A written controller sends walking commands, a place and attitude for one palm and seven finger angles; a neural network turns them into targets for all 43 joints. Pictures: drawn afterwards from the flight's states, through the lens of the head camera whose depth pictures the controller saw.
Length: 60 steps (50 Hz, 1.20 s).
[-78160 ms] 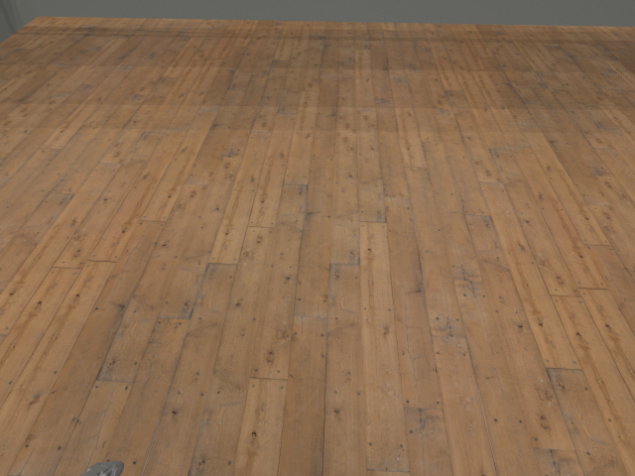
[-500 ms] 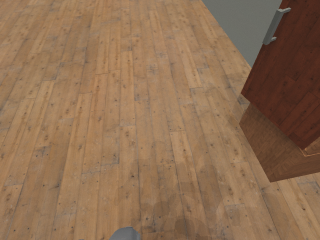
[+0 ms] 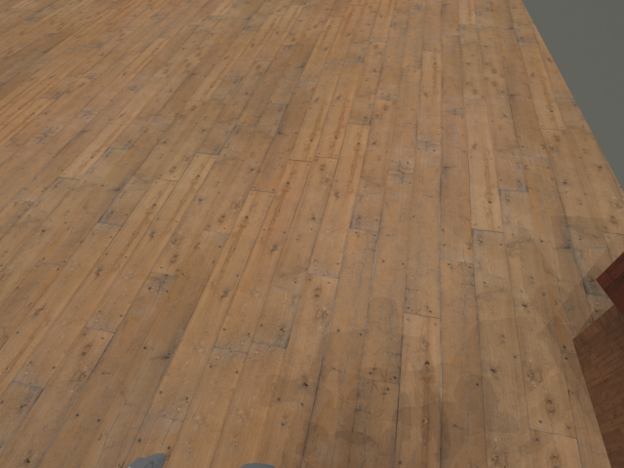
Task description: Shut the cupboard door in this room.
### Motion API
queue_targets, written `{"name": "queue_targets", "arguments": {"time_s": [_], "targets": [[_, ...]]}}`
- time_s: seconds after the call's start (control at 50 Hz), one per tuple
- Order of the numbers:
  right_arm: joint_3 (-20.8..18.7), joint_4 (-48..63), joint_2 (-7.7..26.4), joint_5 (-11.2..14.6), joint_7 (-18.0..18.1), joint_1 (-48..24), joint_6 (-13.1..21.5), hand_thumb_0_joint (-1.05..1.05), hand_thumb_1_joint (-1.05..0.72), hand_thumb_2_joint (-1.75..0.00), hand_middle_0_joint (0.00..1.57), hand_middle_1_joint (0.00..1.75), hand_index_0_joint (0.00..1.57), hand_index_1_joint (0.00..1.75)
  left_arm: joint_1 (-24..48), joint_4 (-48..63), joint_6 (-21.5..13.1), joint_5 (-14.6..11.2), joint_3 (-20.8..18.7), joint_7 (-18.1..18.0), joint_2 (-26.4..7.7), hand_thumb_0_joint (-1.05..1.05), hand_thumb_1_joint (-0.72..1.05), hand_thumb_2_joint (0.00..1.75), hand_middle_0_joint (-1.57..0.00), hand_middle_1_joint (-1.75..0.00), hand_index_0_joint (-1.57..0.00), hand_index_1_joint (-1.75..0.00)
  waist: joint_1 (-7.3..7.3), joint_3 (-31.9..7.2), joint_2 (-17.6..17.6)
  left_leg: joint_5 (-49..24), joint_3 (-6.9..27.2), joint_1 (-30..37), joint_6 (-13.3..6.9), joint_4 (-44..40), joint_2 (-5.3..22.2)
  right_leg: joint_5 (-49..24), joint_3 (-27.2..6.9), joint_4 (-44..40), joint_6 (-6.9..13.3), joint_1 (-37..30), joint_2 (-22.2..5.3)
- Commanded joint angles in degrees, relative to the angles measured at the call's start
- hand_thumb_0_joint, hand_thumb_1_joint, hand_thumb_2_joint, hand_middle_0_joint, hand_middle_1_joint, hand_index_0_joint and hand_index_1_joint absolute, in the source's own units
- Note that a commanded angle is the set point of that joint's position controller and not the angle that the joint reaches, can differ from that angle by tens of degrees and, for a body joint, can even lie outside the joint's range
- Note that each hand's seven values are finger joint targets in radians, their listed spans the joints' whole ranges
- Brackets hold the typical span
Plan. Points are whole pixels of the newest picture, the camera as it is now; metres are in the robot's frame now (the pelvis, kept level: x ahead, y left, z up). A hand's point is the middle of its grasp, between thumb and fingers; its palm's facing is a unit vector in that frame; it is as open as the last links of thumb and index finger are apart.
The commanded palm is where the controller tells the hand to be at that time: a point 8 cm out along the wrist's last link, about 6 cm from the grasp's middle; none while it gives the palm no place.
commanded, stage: walk to a spot facing it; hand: left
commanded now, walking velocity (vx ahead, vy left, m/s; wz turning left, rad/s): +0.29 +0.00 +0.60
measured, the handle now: out of the picture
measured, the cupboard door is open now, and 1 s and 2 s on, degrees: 17 17 17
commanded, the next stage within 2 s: turn to face it in 0.40 s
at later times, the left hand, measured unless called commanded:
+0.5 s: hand out of the picture +0.10 +0.23 -0.18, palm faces +0.35 -0.90 -0.25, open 7.4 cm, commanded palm none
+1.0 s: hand (201, 383) +0.27 +0.22 -0.16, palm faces +0.20 -0.95 -0.22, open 7.3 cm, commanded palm none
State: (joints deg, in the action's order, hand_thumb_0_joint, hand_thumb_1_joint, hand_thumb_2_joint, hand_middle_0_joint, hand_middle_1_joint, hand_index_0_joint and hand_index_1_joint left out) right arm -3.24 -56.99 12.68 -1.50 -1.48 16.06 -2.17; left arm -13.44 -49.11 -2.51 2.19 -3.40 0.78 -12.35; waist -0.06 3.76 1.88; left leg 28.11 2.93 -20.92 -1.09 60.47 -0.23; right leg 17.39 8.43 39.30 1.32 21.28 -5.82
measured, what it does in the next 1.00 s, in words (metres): walks ahead: left foot, then right foot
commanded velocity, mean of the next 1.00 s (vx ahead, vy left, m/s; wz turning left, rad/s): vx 0.04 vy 0.00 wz -0.04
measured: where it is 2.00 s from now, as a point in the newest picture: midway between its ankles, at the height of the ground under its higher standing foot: (324, 454)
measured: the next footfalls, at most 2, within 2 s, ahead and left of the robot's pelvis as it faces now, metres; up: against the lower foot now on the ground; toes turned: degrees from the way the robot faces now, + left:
left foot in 0.38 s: +0.24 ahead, +0.15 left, +0.00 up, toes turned +20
right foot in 0.72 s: +0.32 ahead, -0.09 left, +0.00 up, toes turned +15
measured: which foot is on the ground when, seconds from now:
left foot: up 0.00-0.36, down 0.38-0.72, up 0.74-0.98, down 1.00-1.00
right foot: down 0.00-0.38, up 0.40-0.70, down 0.72-1.00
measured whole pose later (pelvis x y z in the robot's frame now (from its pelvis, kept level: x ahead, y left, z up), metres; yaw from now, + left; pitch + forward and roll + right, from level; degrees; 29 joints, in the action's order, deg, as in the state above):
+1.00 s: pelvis +0.25 +0.02 +0.01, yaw +8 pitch +2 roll +0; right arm -2.3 -54.9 11.9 -0.3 1.9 11.5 -1.1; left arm -13.2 -54.6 2.8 0.8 -3.9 -0.8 -10.8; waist 0.3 3.8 -1.2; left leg 14.7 -1.8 -13.5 1.3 28.1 1.1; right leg 15.2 -6.3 32.0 0.0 18.4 2.4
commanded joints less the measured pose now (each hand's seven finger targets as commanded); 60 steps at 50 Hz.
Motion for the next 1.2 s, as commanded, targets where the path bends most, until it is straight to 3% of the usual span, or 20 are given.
{"name": "queue_targets", "arguments": {"time_s": [0.0, 0.08, 0.22, 0.3, 0.32, 0.34, 0.36, 0.38, 0.42, 0.48, 0.64, 0.66, 0.7, 0.74, 0.86, 0.92, 0.98, 1.0, 1.06, 1.18], "targets": [[-1.22, 6.50, 2.43, -0.35, -0.76, -5.99, 2.33, 0.00, -0.90, -0.90, 0.20, 0.30, 0.20, 0.30, -4.22, 0.38, -1.33, -0.10, -2.04, -1.59, -6.33, 0.00, 0.90, 0.90, -0.20, -0.30, -0.20, -0.30, 0.15, -0.13, -9.15, -12.36, -0.13, -17.22, 0.56, 14.60, 5.48, 10.64, -15.72, -29.04, 2.71, -8.73, -16.16], [-0.69, 6.71, 0.33, -0.01, -1.36, -7.44, 1.68, 0.00, -0.90, -0.90, 0.20, 0.30, 0.20, 0.30, -8.19, -2.55, -2.38, -0.25, -1.81, -1.88, -4.60, 0.00, 0.90, 0.90, -0.20, -0.30, -0.20, -0.30, 0.65, -0.88, -9.31, -13.57, -4.38, -18.97, 1.78, 4.50, 5.74, -15.19, -2.83, -26.76, 3.34, -17.19, -14.69], [0.48, 10.05, -0.52, 0.05, -2.13, -14.58, 1.68, 0.00, -0.90, -0.90, 0.20, 0.30, 0.20, 0.30, -11.48, -5.26, -1.98, -0.35, -1.72, -2.13, -6.28, 0.00, 0.90, 0.90, -0.20, -0.30, -0.20, -0.30, 1.85, -0.12, -9.38, -13.44, -9.85, -15.63, 0.52, -16.42, 4.44, -38.64, 5.46, -20.10, 2.63, -25.34, -15.75], [-0.44, 9.28, 3.22, -0.33, -1.26, -6.38, 1.99, 0.00, -0.90, -0.90, 0.20, 0.30, 0.20, 0.30, -8.41, -3.58, -1.19, -0.74, -2.85, -2.10, -10.00, 0.00, 0.90, 0.90, -0.20, -0.30, -0.20, -0.30, -3.07, -5.60, -9.13, -15.10, -13.66, 3.13, -2.08, -25.03, -1.43, -49.99, 9.62, -4.47, 0.95, -20.90, -15.66], [-1.29, 7.85, 6.33, -0.55, -0.98, -0.33, 2.06, 0.00, -0.90, -0.90, 0.20, 0.30, 0.20, 0.30, -7.42, -3.00, -0.82, -0.96, -2.93, -1.92, -10.18, 0.00, 0.90, 0.90, -0.20, -0.30, -0.20, -0.30, -6.40, -8.96, -6.06, -22.31, -11.53, 14.95, -2.76, -30.37, -0.23, -40.10, 10.22, 7.21, -0.92, -13.99, -14.19], [-3.01, 7.24, 13.85, -1.09, -0.21, 5.14, 2.42, 0.00, -0.90, -0.90, 0.20, 0.30, 0.20, 0.30, -8.27, -1.06, -0.27, -1.80, -2.69, -1.20, -7.98, 0.00, 0.90, 0.90, -0.20, -0.30, -0.20, -0.30, -8.17, -14.97, 7.73, -41.57, 7.93, 28.80, -9.20, -30.87, 14.31, -4.44, 9.81, 24.42, -4.51, 1.92, -6.08], [-3.69, 6.64, 18.91, -0.18, 0.61, 8.88, 2.35, 0.00, -0.90, -0.90, 0.20, 0.30, 0.20, 0.30, -5.59, 2.22, 0.24, -1.77, -1.80, -1.36, -5.96, 0.00, 0.90, 0.90, -0.20, -0.30, -0.20, -0.30, -9.11, -17.69, 11.28, -55.86, 24.48, 30.86, -16.38, -35.34, 26.45, 22.87, 1.32, 36.64, -5.00, 11.95, -0.21], [-3.20, 6.40, 17.98, -0.16, 0.81, 9.94, 2.29, 0.00, -0.90, -0.90, 0.20, 0.30, 0.20, 0.30, -1.31, 4.87, 0.04, -1.46, -2.01, -1.94, -6.21, 0.00, 0.90, 0.90, -0.20, -0.30, -0.20, -0.30, -9.40, -11.51, 0.21, -58.43, 20.38, 24.67, -15.83, -34.53, 25.65, 18.75, -4.17, 37.31, -4.38, 12.48, -0.96], [-2.24, 9.67, 14.44, 0.48, 1.88, -1.59, 2.60, 0.00, -0.90, -0.90, 0.20, 0.30, 0.20, 0.30, -3.51, 3.04, 1.93, -1.16, -2.12, -2.37, -4.99, 0.00, 0.90, 0.90, -0.20, -0.30, -0.20, -0.30, -4.26, -11.92, 12.05, -31.42, 17.72, 14.92, -12.08, -39.67, 20.98, 14.75, -8.09, 34.81, -5.10, 12.83, -2.98], [-1.06, 11.39, 10.50, -0.32, 2.06, -8.74, 2.28, 0.00, -0.90, -0.90, 0.20, 0.30, 0.20, 0.30, -5.14, 1.01, 3.51, -0.66, -2.57, -1.25, -4.19, 0.00, 0.90, 0.90, -0.20, -0.30, -0.20, -0.30, -0.17, -6.63, 6.19, -18.60, 11.00, 2.72, -8.35, -42.81, 13.87, 6.63, -7.48, 26.85, -5.32, 7.29, -1.42], [-0.15, 5.78, 6.25, 0.00, 2.48, -8.53, 2.16, 0.00, -0.90, -0.90, 0.20, 0.30, 0.20, 0.30, -8.59, -3.40, 2.91, -0.54, 0.25, -1.32, -2.21, 0.00, 0.90, 0.90, -0.20, -0.30, -0.20, -0.30, 3.22, -6.07, 2.22, -5.79, 1.91, -2.55, -4.56, -39.86, 10.47, -4.66, -5.60, -7.87, -3.53, -13.14, 3.77], [0.14, 5.25, 4.61, 0.40, 2.20, -7.79, 2.07, 0.00, -0.90, -0.90, 0.20, 0.30, 0.20, 0.30, -9.03, -3.77, 2.63, -0.40, 0.08, -1.38, -3.91, 0.00, 0.90, 0.90, -0.20, -0.30, -0.20, -0.30, 3.47, -4.62, -1.50, -4.70, -1.28, -3.12, -1.91, -35.89, 7.15, -5.92, -9.46, -13.05, -3.08, -13.83, 2.54], [0.46, 6.04, 1.60, 0.81, 1.63, -4.52, 1.12, 0.00, -0.90, -0.90, 0.20, 0.30, 0.20, 0.30, -4.18, -2.03, 2.24, -0.31, -0.74, -1.37, -11.04, 0.00, 0.90, 0.90, -0.20, -0.30, -0.20, -0.30, 0.01, -0.91, -12.63, -0.53, -6.98, -0.01, 2.16, -24.40, 0.63, -0.83, -28.20, -25.75, 3.54, -2.97, -11.16], [0.02, 5.43, 3.05, 0.17, 1.97, -5.27, 0.32, 0.00, -0.90, -0.90, 0.20, 0.30, 0.20, 0.30, 0.19, -1.35, 2.28, -0.56, -1.22, -1.35, -10.97, 0.00, 0.90, 0.90, -0.20, -0.30, -0.20, -0.30, -0.18, 0.50, -18.92, -2.04, -5.53, 2.14, 2.24, -18.18, 1.17, -3.11, -31.90, -27.09, 7.15, 0.94, -9.72], [0.21, 5.56, 2.04, 1.53, 3.56, -4.69, 1.71, 0.00, -0.90, -0.90, 0.20, 0.30, 0.20, 0.30, -3.38, -3.00, 3.17, -0.70, -3.39, -2.50, -10.04, 0.00, 0.90, 0.90, -0.20, -0.30, -0.20, -0.30, 1.67, -9.52, -10.22, -2.13, -4.19, -3.34, 3.17, -22.68, 0.20, -48.86, -27.05, -12.35, 8.58, -22.82, -7.17], [0.01, 4.66, 2.43, 1.52, 3.96, -1.59, 2.04, 0.00, -0.90, -0.90, 0.20, 0.30, 0.20, 0.30, -0.22, -2.34, 3.90, -1.26, -3.38, -2.42, -8.91, 0.00, 0.90, 0.90, -0.20, -0.30, -0.20, -0.30, -0.38, -9.99, -10.17, -14.34, -4.07, 7.34, 3.02, -36.20, 1.23, -38.47, -26.33, -10.19, 5.15, -15.44, -3.71], [-1.33, 5.60, 10.46, 0.20, 4.39, -0.30, 2.43, 0.00, -0.90, -0.90, 0.20, 0.30, 0.20, 0.30, 1.46, 0.89, 4.21, -1.60, -2.28, -1.09, -4.01, 0.00, 0.90, 0.90, -0.20, -0.30, -0.20, -0.30, -1.20, -8.43, 12.79, -36.36, 9.80, 19.11, -6.41, -42.17, 22.14, 7.70, -12.03, 4.53, -1.69, 5.22, 8.30], [-1.37, 5.28, 9.90, -0.22, 4.43, -0.75, 2.27, 0.00, -0.90, -0.90, 0.20, 0.30, 0.20, 0.30, 3.97, 1.06, 4.96, -0.92, -2.44, -0.92, -5.37, 0.00, 0.90, 0.90, -0.20, -0.30, -0.20, -0.30, -1.83, -5.34, 13.91, -40.01, 9.20, 17.55, -9.06, -42.54, 23.38, 14.49, -10.25, 14.27, -2.63, 7.81, 7.59], [-1.35, 6.14, 9.72, -0.63, 4.60, -2.29, 1.91, 0.00, -0.90, -0.90, 0.20, 0.30, 0.20, 0.30, 5.87, 1.28, 5.28, -1.06, -2.23, 0.21, -4.32, 0.00, 0.90, 0.90, -0.20, -0.30, -0.20, -0.30, -0.95, -2.69, 8.77, -51.99, 0.64, 17.54, -8.54, -37.70, 20.63, 13.49, -7.92, 15.18, -2.62, 8.00, 4.82], [-2.33, 7.27, 11.85, 0.19, 3.72, -3.87, 1.41, 0.00, -0.90, -0.90, 0.20, 0.30, 0.20, 0.30, 0.14, 0.60, 4.50, -1.03, -2.43, 0.94, -5.50, 0.00, 0.90, 0.90, -0.20, -0.30, -0.20, -0.30, 1.61, -5.30, 8.04, -41.17, -8.23, 12.12, -1.78, -27.01, 16.41, -7.55, -2.21, -9.97, -0.83, -10.18, 6.94]]}}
